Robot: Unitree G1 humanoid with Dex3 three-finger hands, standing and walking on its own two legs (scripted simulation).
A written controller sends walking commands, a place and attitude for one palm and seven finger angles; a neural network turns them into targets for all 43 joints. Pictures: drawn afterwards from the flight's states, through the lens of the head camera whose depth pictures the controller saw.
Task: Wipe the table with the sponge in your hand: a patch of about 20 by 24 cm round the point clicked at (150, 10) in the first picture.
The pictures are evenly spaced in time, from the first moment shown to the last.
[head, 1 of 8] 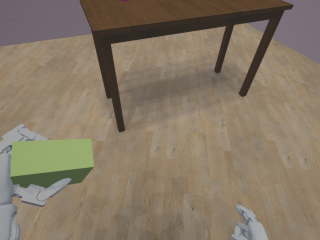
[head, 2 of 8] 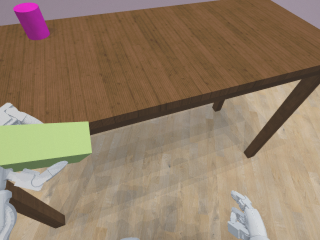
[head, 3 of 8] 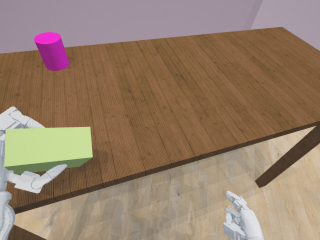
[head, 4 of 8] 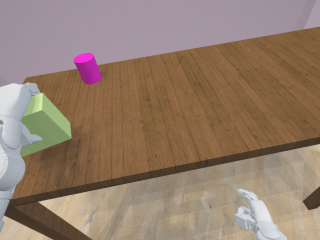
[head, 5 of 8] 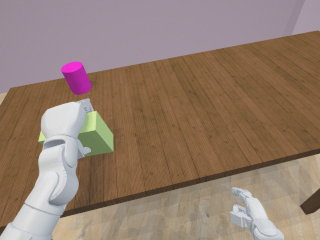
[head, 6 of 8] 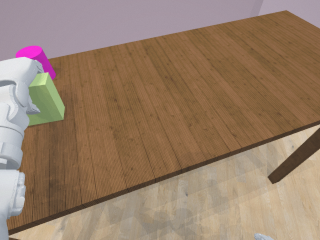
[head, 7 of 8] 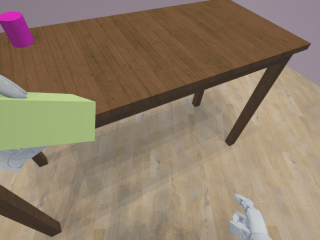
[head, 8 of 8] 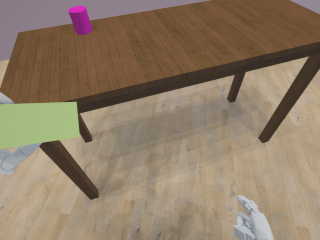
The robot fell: no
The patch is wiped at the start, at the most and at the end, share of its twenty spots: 0.00 1.00 1.00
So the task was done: yes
